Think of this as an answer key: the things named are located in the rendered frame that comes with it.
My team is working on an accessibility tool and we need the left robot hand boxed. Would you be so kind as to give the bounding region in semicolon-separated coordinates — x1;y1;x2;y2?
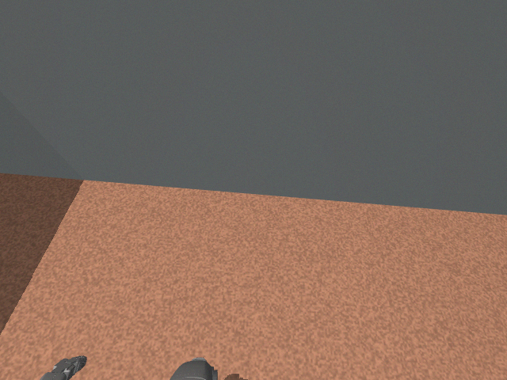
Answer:
40;355;87;380

